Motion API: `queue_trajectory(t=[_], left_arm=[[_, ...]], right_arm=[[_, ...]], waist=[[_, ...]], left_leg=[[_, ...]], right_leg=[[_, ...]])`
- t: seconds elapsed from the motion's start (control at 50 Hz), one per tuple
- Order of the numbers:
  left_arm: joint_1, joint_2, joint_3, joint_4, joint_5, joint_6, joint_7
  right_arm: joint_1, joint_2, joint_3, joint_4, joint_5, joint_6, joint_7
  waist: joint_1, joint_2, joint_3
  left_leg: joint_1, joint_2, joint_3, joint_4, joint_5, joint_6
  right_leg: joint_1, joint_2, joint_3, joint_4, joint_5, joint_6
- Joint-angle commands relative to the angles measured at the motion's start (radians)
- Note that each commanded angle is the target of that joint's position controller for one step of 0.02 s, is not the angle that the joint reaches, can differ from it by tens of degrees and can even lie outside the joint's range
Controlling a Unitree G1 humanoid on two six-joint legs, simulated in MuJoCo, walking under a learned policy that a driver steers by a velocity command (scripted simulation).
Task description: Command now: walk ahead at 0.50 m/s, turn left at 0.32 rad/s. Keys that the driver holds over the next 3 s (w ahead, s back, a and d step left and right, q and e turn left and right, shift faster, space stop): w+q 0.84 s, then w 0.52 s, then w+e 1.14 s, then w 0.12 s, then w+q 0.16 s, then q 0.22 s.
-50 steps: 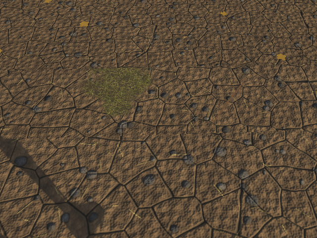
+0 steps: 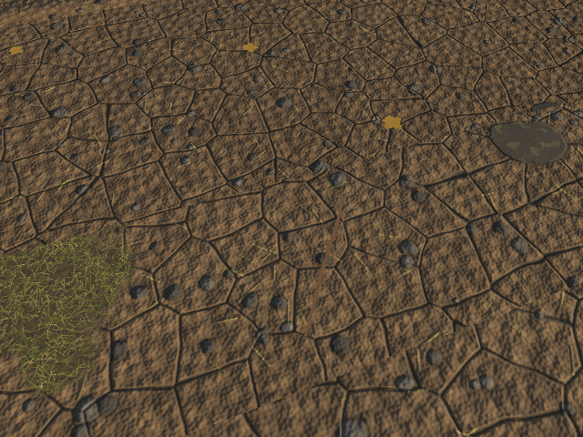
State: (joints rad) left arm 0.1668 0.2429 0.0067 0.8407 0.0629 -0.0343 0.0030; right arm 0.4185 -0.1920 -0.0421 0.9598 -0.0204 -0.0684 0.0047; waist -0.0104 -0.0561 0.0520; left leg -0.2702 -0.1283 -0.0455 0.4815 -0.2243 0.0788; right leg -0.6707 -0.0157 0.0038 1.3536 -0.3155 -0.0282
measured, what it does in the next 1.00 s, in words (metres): walks ahead, turning left: right foot, then left foot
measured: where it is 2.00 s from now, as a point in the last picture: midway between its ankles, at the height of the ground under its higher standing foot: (148, 284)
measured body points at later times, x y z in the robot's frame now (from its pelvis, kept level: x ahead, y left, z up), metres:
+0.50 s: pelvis +0.24 +0.01 +0.01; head +0.26 +0.00 +0.46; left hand +0.21 +0.29 -0.11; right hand +0.41 -0.24 -0.11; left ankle +0.25 +0.15 -0.67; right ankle +0.25 -0.08 -0.73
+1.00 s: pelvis +0.42 +0.15 +0.01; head +0.43 +0.17 +0.46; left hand +0.37 +0.44 -0.12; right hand +0.59 -0.08 -0.11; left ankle +0.33 +0.16 -0.73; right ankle +0.60 +0.06 -0.67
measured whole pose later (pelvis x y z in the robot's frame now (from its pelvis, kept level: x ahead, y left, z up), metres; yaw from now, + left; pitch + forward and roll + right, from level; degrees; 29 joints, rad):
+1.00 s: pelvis +0.42 +0.15 +0.01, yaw +33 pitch +0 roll +0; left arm 0.21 0.30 0.07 0.81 0.04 0.00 -0.03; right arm 0.40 -0.26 -0.04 0.84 0.00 -0.05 0.01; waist -0.02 -0.03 0.02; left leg -0.04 -0.12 -0.07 0.32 -0.27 0.12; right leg -0.62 -0.09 0.03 0.93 -0.12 0.02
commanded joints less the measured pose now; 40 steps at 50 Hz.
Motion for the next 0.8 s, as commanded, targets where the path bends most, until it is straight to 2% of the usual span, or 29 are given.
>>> queue_trajectory(t=[0.02, 0.04, 0.08, 0.12, 0.16, 0.2, 0.24, 0.26, 0.28, 0.3, 0.32, 0.34, 0.36, 0.4, 0.44, 0.5, 0.54, 0.56, 0.6, 0.62, 0.64, 0.66, 0.68, 0.7, 0.72, 0.74, 0.76, 0.78, 0.8], left_arm=[[-0.001, 0.038, -0.009, -0.080, -0.004, -0.016, -0.024], [-0.029, 0.033, -0.013, -0.089, -0.015, -0.022, -0.027], [-0.125, 0.044, -0.014, -0.106, -0.026, -0.021, -0.023], [-0.218, 0.046, -0.017, -0.131, -0.029, -0.015, -0.020], [-0.276, 0.045, -0.018, -0.156, -0.037, -0.020, -0.019], [-0.259, 0.050, -0.014, -0.159, -0.041, -0.030, -0.016], [-0.106, 0.080, 0.002, -0.121, -0.037, -0.046, -0.003], [0.039, 0.140, 0.023, -0.096, -0.024, -0.057, 0.012], [0.180, 0.226, 0.048, -0.087, -0.011, -0.054, 0.033], [0.169, 0.241, 0.063, -0.078, -0.023, -0.028, 0.034], [0.137, 0.154, 0.055, -0.081, -0.034, -0.018, 0.031], [0.089, 0.093, 0.044, -0.089, -0.036, -0.020, 0.024], [0.050, 0.067, 0.040, -0.090, -0.034, -0.027, 0.019], [0.058, 0.059, 0.040, -0.075, -0.043, -0.048, 0.017], [0.088, 0.077, 0.051, -0.057, -0.050, -0.066, 0.012], [0.083, 0.109, 0.060, -0.044, -0.056, -0.072, 0.013], [0.086, 0.123, 0.065, -0.036, -0.059, -0.073, 0.011], [0.105, 0.136, 0.070, -0.025, -0.050, -0.069, 0.009], [0.139, 0.148, 0.073, -0.020, -0.048, -0.061, 0.005], [0.144, 0.155, 0.075, -0.026, -0.025, -0.069, 0.006], [0.142, 0.168, 0.075, -0.030, -0.044, -0.055, 0.004], [0.179, 0.187, 0.082, -0.016, -0.039, -0.044, 0.009], [0.164, 0.203, 0.086, -0.016, -0.032, -0.043, 0.017], [0.200, 0.212, 0.084, -0.008, -0.040, -0.024, 0.015], [0.223, 0.226, 0.089, -0.002, -0.048, -0.011, 0.017], [0.262, 0.172, 0.075, -0.024, -0.039, -0.007, 0.012], [0.271, 0.095, 0.062, -0.095, -0.022, -0.012, -0.011], [0.138, 0.190, 0.085, -0.094, -0.007, -0.014, -0.010], [0.110, 0.193, 0.090, -0.104, -0.035, -0.020, -0.014]], right_arm=[[-0.006, -0.171, -0.030, -0.061, 0.011, -0.024, -0.004], [-0.001, -0.162, -0.031, -0.067, 0.022, -0.018, 0.000], [0.041, -0.143, -0.030, -0.069, 0.036, -0.003, 0.004], [0.106, -0.145, -0.032, -0.061, 0.031, 0.015, 0.002], [0.159, -0.155, -0.037, -0.056, 0.015, 0.029, -0.006], [0.153, -0.175, -0.044, -0.061, 0.006, 0.034, -0.011], [0.101, -0.182, -0.047, -0.072, 0.012, 0.032, -0.009], [0.072, -0.162, -0.043, -0.094, 0.022, 0.021, -0.002], [0.103, -0.104, -0.031, -0.125, 0.043, 0.007, 0.000], [0.154, -0.127, -0.036, -0.142, 0.038, 0.019, -0.007], [0.091, -0.192, -0.051, -0.127, 0.005, 0.035, -0.010], [0.021, -0.163, -0.048, -0.141, -0.008, 0.038, 0.001], [-0.008, -0.135, -0.044, -0.150, -0.014, 0.045, 0.009], [-0.011, -0.134, -0.048, -0.155, -0.021, 0.070, 0.020], [-0.056, -0.133, -0.047, -0.185, -0.014, 0.082, 0.029], [-0.188, -0.122, -0.037, -0.244, -0.011, 0.083, 0.044], [-0.242, -0.100, -0.021, -0.272, -0.010, 0.080, 0.053], [-0.249, -0.103, -0.018, -0.274, -0.011, 0.083, 0.055], [-0.285, -0.129, -0.017, -0.297, -0.010, 0.088, 0.059], [-0.230, -0.159, -0.032, -0.272, -0.027, 0.092, 0.059], [-0.288, -0.153, -0.023, -0.315, -0.010, 0.091, 0.060], [-0.316, -0.162, -0.024, -0.319, -0.017, 0.093, 0.061], [-0.245, -0.171, -0.030, -0.300, -0.032, 0.096, 0.057], [-0.221, -0.174, -0.033, -0.296, -0.017, 0.089, 0.051], [-0.081, -0.189, -0.047, -0.249, -0.030, 0.079, 0.039], [0.029, -0.277, -0.070, -0.227, -0.037, 0.072, 0.027], [-0.008, -0.386, -0.087, -0.264, 0.004, 0.063, 0.025], [0.021, -0.323, -0.078, -0.248, 0.031, 0.064, 0.021], [-0.017, -0.295, -0.067, -0.238, 0.027, 0.061, 0.018]], waist=[[0.050, 0.181, -0.052], [0.042, 0.188, -0.081], [0.003, 0.147, -0.078], [-0.041, 0.115, -0.054], [-0.065, 0.107, -0.039], [-0.049, 0.116, -0.027], [0.025, 0.109, -0.063], [0.091, 0.046, -0.152], [0.120, -0.096, -0.295], [0.086, -0.183, -0.311], [0.075, -0.027, -0.169], [0.065, 0.030, -0.066], [0.037, 0.024, -0.004], [0.000, -0.037, 0.011], [-0.014, -0.026, -0.018], [-0.017, -0.020, 0.002], [-0.008, -0.057, -0.014], [-0.004, -0.063, -0.034], [0.010, -0.043, -0.029], [-0.004, -0.038, -0.084], [-0.003, -0.029, -0.022], [0.027, -0.035, -0.015], [-0.014, -0.046, -0.051], [-0.008, -0.033, -0.076], [-0.071, 0.009, -0.146], [-0.098, 0.194, -0.236], [-0.035, 0.382, -0.263], [-0.094, 0.170, -0.174], [-0.061, 0.154, -0.083]], left_leg=[[-0.086, 0.228, -0.256, -0.224, 0.640, 0.151], [-0.076, 0.214, -0.230, -0.222, 0.677, 0.131], [-0.016, 0.212, -0.242, -0.212, 0.658, 0.091], [0.083, 0.226, -0.290, -0.186, 0.602, 0.075], [0.171, 0.248, -0.348, -0.153, 0.541, 0.084], [0.191, 0.252, -0.389, -0.119, 0.506, 0.092], [0.117, 0.206, -0.389, -0.009, 0.474, 0.077], [0.003, 0.160, -0.331, 0.172, 0.382, 0.054], [-0.191, 0.074, -0.183, 0.434, 0.039, 0.023], [-0.374, 0.010, -0.067, 0.609, -0.411, 0.018], [-0.463, 0.091, -0.049, 0.695, -0.341, 0.016], [-0.465, 0.115, -0.049, 0.709, -0.250, 0.007], [-0.439, 0.142, -0.043, 0.681, -0.196, -0.002], [-0.370, 0.170, -0.033, 0.645, -0.154, -0.023], [-0.354, 0.177, -0.029, 0.612, -0.084, -0.034], [-0.300, 0.172, -0.001, 0.435, 0.092, -0.045], [-0.196, 0.149, 0.067, 0.329, 0.196, -0.035], [-0.165, 0.145, 0.085, 0.348, 0.204, -0.028], [-0.172, 0.155, 0.088, 0.300, 0.149, -0.014], [-0.152, 0.154, 0.108, 0.473, 0.284, 0.015], [-0.198, 0.172, 0.058, 0.261, 0.000, 0.020], [-0.165, 0.125, 0.125, 0.246, -0.096, 0.029], [-0.095, 0.134, 0.107, 0.287, -0.005, 0.060], [-0.057, 0.057, 0.150, 0.157, -0.207, 0.070], [0.132, 0.035, 0.139, 0.044, -0.125, 0.096], [0.368, 0.244, -0.166, -0.046, -0.137, 0.150], [0.580, 0.470, -0.694, -0.148, 0.065, 0.329], [0.514, 0.439, -0.590, -0.156, 0.160, 0.331], [0.401, 0.413, -0.470, -0.142, 0.308, 0.313]], right_leg=[[0.156, -0.012, 0.004, -0.398, 0.219, 0.030], [0.214, 0.007, -0.009, -0.478, 0.271, 0.029], [0.230, 0.024, -0.015, -0.576, 0.334, 0.030], [0.173, 0.030, -0.009, -0.646, 0.335, 0.034], [0.143, 0.039, 0.011, -0.712, 0.273, 0.030], [0.210, 0.056, 0.031, -0.799, 0.194, 0.015], [0.455, 0.072, 0.042, -0.914, 0.139, -0.018], [0.692, -0.053, 0.159, -0.926, 0.106, -0.067], [0.959, -0.297, 0.425, -0.945, 0.037, -0.141], [0.971, -0.441, 0.701, -1.023, -0.053, -0.238], [0.858, -0.402, 0.653, -1.023, -0.156, -0.240], [0.739, -0.344, 0.538, -1.069, -0.115, -0.219], [0.636, -0.302, 0.428, -1.112, -0.004, -0.193], [0.541, -0.249, 0.277, -1.141, 0.217, -0.155], [0.526, -0.242, 0.192, -1.158, 0.340, -0.155], [0.452, -0.196, 0.036, -1.187, 0.465, -0.129], [0.409, -0.151, -0.071, -1.177, 0.490, -0.105], [0.417, -0.164, -0.087, -1.156, 0.532, -0.108], [0.473, -0.196, -0.095, -1.130, 0.526, -0.106], [0.528, -0.239, -0.098, -1.044, 0.642, -0.117], [0.537, -0.240, -0.105, -1.061, 0.571, -0.098], [0.577, -0.238, -0.111, -1.023, 0.642, -0.095], [0.610, -0.270, -0.127, -0.919, 0.862, -0.086], [0.637, -0.237, -0.151, -0.813, 0.856, -0.075], [0.591, -0.215, -0.185, -0.580, 0.823, -0.059], [0.362, -0.168, -0.206, -0.253, 0.350, -0.022], [-0.068, 0.042, -0.120, -0.025, -0.302, 0.035], [-0.153, -0.025, 0.024, -0.053, -0.218, 0.032], [-0.119, -0.054, 0.030, -0.098, -0.142, 0.031]])
Next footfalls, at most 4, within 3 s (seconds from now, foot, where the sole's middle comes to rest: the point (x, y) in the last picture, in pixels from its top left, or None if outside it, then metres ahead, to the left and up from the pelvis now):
0.26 right None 0.29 -0.08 -0.77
0.74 left None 0.37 0.17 -0.77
1.34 right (197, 316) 0.83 0.25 -0.93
1.78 left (105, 289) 0.92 0.52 -0.93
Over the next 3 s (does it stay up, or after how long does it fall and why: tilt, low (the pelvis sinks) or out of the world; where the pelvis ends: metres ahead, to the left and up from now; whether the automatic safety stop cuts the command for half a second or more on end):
stays up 1.45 0.45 -0.31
